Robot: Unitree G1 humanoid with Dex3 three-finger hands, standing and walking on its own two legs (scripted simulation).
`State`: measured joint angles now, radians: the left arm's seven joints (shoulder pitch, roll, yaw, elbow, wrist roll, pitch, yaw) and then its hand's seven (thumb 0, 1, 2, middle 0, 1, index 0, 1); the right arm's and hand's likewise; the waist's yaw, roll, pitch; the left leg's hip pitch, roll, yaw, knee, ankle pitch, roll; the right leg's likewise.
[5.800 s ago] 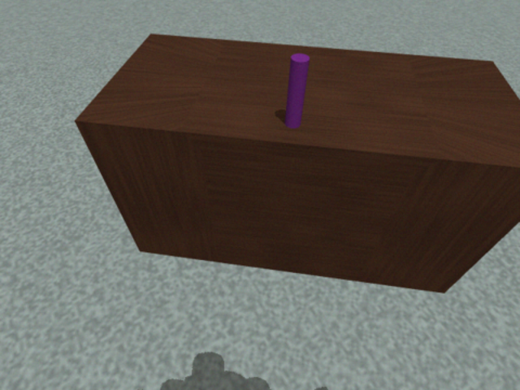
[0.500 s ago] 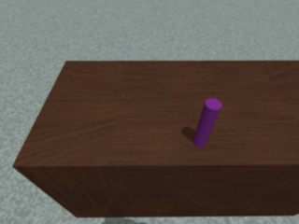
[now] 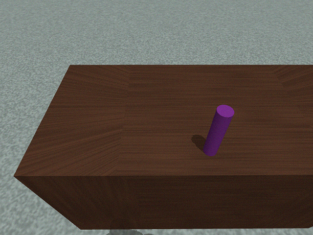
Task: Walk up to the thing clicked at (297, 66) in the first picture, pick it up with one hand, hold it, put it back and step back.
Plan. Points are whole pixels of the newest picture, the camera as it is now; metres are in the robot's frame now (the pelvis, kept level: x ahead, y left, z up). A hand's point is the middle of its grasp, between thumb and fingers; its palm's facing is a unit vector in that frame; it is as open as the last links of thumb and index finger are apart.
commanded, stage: stand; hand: right
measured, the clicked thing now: (216, 133) +0.41 -0.18 +0.01
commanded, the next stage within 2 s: rise first in 0.30 s
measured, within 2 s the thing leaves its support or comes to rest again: neither
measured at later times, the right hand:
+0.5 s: hand out of the picture +0.09 -0.24 -0.15, palm faces +0.05 +0.95 -0.32, open 8.0 cm
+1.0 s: hand (259, 221) +0.18 -0.25 -0.05, palm faces +0.29 +0.88 -0.38, open 16.9 cm
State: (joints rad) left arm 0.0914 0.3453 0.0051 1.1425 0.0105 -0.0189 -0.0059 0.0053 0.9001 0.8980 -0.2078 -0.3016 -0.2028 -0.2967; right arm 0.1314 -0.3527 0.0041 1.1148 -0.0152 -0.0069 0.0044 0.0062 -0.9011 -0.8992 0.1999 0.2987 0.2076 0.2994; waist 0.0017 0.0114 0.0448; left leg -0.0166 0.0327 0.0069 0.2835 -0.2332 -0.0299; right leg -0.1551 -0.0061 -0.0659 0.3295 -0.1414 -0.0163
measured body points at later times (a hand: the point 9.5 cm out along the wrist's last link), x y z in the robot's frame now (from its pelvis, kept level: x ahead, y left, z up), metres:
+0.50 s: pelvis -0.01 +0.00 +0.00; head +0.02 +0.00 +0.44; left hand +0.10 +0.29 -0.12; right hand +0.09 -0.29 -0.13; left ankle -0.05 +0.14 -0.75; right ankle +0.03 -0.11 -0.75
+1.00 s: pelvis +0.00 +0.02 +0.00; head +0.01 +0.04 +0.45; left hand +0.17 +0.27 -0.09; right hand +0.16 -0.29 -0.02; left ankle -0.05 +0.14 -0.75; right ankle +0.03 -0.11 -0.75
